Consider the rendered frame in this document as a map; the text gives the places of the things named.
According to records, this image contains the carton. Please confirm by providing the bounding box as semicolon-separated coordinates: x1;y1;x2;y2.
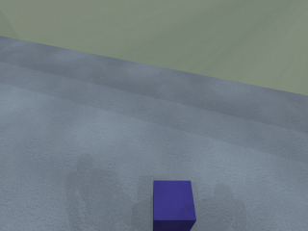
153;180;196;231

